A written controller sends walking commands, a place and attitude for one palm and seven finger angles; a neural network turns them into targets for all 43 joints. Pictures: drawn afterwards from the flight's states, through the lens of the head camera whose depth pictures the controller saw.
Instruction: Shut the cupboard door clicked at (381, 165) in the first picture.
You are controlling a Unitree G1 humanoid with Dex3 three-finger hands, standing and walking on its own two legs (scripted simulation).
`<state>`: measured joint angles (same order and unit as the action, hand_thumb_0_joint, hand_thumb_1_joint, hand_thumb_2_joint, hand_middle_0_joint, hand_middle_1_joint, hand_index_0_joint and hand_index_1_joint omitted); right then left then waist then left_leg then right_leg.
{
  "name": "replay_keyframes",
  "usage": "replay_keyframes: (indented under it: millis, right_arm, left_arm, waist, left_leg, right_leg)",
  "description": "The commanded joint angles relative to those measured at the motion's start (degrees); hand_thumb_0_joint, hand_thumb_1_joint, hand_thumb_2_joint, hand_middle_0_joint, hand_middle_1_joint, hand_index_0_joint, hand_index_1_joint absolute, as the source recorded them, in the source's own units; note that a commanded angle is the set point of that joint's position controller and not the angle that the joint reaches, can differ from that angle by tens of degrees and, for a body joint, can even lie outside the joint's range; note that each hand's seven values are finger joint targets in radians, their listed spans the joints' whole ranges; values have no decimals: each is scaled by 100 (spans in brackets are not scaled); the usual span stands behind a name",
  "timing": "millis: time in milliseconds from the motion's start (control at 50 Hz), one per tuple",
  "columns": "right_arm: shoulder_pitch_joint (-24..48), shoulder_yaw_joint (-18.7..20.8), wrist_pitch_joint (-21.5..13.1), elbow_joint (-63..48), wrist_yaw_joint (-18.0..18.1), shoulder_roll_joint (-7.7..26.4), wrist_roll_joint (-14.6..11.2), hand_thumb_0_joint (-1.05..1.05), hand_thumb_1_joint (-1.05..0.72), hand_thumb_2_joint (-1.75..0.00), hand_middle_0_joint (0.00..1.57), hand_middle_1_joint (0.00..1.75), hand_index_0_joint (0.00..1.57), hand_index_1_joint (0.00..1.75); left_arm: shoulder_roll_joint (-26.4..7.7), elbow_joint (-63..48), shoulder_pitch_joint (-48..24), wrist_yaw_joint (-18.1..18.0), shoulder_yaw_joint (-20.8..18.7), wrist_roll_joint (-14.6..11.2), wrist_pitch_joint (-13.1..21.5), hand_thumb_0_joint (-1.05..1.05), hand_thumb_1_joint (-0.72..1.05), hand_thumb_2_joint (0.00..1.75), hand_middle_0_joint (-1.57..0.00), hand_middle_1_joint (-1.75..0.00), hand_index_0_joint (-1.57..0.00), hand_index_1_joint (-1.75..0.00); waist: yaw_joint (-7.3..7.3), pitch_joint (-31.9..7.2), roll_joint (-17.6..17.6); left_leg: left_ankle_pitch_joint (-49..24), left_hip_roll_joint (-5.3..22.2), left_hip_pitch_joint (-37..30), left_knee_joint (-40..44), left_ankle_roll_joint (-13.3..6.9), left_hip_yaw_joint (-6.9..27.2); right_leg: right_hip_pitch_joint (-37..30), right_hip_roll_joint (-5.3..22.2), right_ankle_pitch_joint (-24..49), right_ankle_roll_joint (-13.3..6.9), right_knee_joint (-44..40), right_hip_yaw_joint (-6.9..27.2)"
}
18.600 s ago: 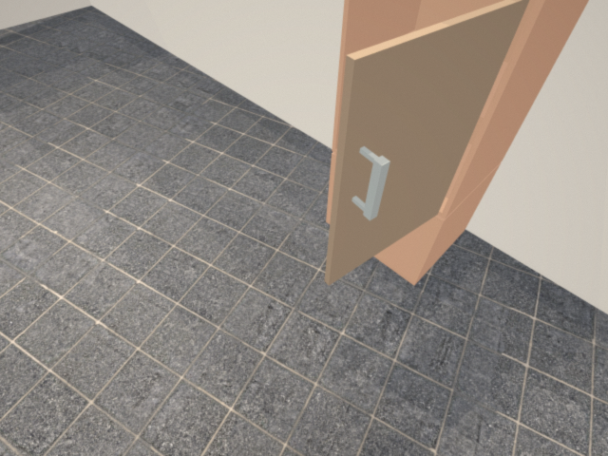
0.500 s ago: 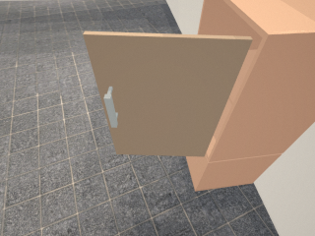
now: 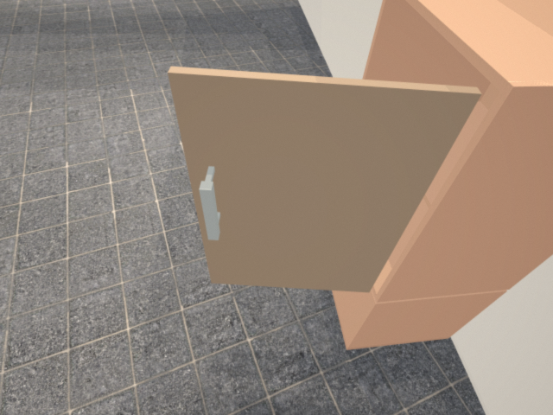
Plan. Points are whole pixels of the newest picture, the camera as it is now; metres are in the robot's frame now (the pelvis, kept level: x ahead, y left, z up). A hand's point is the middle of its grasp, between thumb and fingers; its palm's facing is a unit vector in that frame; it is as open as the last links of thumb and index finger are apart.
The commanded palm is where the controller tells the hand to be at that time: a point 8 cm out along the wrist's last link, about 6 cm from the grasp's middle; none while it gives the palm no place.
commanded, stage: come to a stop and stand still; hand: left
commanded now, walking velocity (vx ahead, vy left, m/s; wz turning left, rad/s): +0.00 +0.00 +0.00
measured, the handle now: (212, 204) +0.46 +0.15 +0.01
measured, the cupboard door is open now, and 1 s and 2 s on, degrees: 81 81 81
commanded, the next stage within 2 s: look again from close up in 0.58 s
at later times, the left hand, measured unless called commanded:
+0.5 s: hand out of the picture +0.09 +0.19 -0.18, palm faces +0.01 -0.98 -0.20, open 7.3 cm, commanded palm none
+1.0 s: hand out of the picture +0.06 +0.17 -0.18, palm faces +0.02 -0.98 -0.19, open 7.3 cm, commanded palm none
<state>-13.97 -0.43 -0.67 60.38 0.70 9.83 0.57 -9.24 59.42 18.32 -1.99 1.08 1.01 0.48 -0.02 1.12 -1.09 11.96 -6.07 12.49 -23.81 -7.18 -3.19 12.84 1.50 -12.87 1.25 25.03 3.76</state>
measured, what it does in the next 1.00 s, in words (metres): shifts its weight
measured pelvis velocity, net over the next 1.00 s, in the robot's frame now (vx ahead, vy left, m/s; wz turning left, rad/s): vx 0.05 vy -0.01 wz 0.01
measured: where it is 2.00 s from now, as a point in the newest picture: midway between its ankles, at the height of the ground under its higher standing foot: outside the picture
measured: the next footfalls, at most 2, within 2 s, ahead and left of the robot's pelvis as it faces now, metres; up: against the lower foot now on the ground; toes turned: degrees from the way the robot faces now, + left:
right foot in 1.44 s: +0.11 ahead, -0.11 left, +0.00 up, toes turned +1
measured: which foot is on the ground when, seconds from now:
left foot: down 0.00-1.00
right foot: down 0.00-1.00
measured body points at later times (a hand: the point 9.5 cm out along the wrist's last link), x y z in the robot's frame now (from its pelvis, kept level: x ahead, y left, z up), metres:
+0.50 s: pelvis +0.05 +0.01 +0.00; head +0.07 +0.02 +0.45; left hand +0.09 +0.24 -0.16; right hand +0.08 -0.23 -0.15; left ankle +0.01 +0.03 -0.74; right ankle +0.01 -0.16 -0.74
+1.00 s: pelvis +0.05 -0.01 +0.00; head +0.07 +0.01 +0.45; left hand +0.06 +0.22 -0.16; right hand +0.06 -0.24 -0.15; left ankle +0.01 +0.03 -0.74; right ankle +0.01 -0.16 -0.74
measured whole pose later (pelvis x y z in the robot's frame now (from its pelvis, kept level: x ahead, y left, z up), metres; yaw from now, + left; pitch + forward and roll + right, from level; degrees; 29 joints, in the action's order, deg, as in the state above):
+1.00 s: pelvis +0.05 -0.01 +0.00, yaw +1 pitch -1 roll +0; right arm -14.4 -1.2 -1.5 64.2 2.2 9.3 0.3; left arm -10.3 61.4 15.5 -2.6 0.6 0.3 -0.4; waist 0.2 3.1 -1.8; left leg 15.6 -6.5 5.7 -22.1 -6.7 -2.1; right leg 6.3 2.0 -17.1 2.5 24.3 3.0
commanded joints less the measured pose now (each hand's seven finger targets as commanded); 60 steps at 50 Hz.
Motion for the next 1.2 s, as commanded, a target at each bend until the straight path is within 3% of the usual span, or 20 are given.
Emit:
replay_keyframes:
  millis: [0, 100, 280, 380, 500, 640, 760, 900, 1100, 1180]
  right_arm:
    - [-214, 143, -167, -201, 52, 731, -22, 0, -90, -90, 20, 30, 20, 30]
    - [-222, 126, -211, -114, 110, 743, -36, 0, -90, -90, 20, 30, 20, 30]
    - [-256, 110, -187, -22, 181, 767, -31, 0, -90, -90, 20, 30, 20, 30]
    - [-265, 107, -173, 5, 188, 770, -24, 0, -90, -90, 20, 30, 20, 30]
    - [-304, 100, -169, 50, 193, 775, -16, 0, -90, -90, 20, 30, 20, 30]
    - [-322, 87, -163, 108, 185, 768, -19, 0, -90, -90, 20, 30, 20, 30]
    - [-357, 87, -175, 152, 192, 750, -25, 0, -90, -90, 20, 30, 20, 30]
    - [-382, 83, -176, 212, 196, 709, -35, 0, -90, -90, 20, 30, 20, 30]
    - [-312, 62, -162, 251, 161, 649, -43, 0, -90, -90, 20, 30, 20, 30]
    - [-313, 71, -179, 252, 160, 638, -44, 0, -90, -90, 20, 30, 20, 30]
  left_arm:
    - [-592, -181, 270, -64, -110, 0, 104, 0, 90, 90, -20, -30, -20, -30]
    - [-649, -140, 195, -90, -119, -27, 84, 0, 90, 90, -20, -30, -20, -30]
    - [-692, -139, 57, -117, -145, -51, 16, 0, 90, 90, -20, -30, -20, -30]
    - [-716, -171, -30, -120, -156, -58, -3, 0, 90, 90, -20, -30, -20, -30]
    - [-733, -190, -84, -119, -172, -59, -30, 0, 90, 90, -20, -30, -20, -30]
    - [-719, -143, -71, -105, -159, -61, -42, 0, 90, 90, -20, -30, -20, -30]
    - [-707, -93, -14, -105, -161, -66, -24, 0, 90, 90, -20, -30, -20, -30]
    - [-685, -22, 30, -111, -152, -54, -7, 0, 90, 90, -20, -30, -20, -30]
    - [-657, 59, 97, -93, -126, -39, 14, 0, 90, 90, -20, -30, -20, -30]
    - [-655, 61, 130, -93, -123, -40, 42, 0, 90, 90, -20, -30, -20, -30]
  waist:
    - [12, 53, 52]
    - [7, -164, 167]
    - [-9, -123, 210]
    - [-12, -50, 69]
    - [-4, -12, 171]
    - [-7, 121, 142]
    - [-11, -20, 147]
    - [-3, 92, 134]
    - [-5, 356, 49]
    - [-15, 202, -31]
  left_leg:
    - [-149, 1159, -109, 757, 340, 1173]
    - [-1880, 1153, -587, 410, 378, 984]
    - [-3000, 1178, -871, 269, 442, 1002]
    - [-2902, 1161, -831, 301, 457, 1021]
    - [-2862, 1154, -883, 387, 508, 1025]
    - [-2277, 1138, -784, 504, 485, 1052]
    - [-2406, 1142, -942, 460, 467, 1014]
    - [-2347, 1109, -836, 436, 442, 952]
    - [-1282, 1086, -550, 599, 386, 946]
    - [-1447, 1074, -622, 523, 367, 935]
  right_leg:
    - [-59, 316, 444, -334, -201, 276]
    - [-219, 320, 830, -252, -91, 174]
    - [-358, 287, 902, -236, -7, 62]
    - [-437, 312, 931, -252, -2, 48]
    - [-428, 308, 791, -261, 17, 27]
    - [-417, 327, 575, -263, -94, 67]
    - [-462, 338, 689, -271, -105, 62]
    - [-508, 360, 906, -280, -129, 74]
    - [-423, 383, 626, -279, -333, 169]
    - [-501, 406, 875, -296, -340, 196]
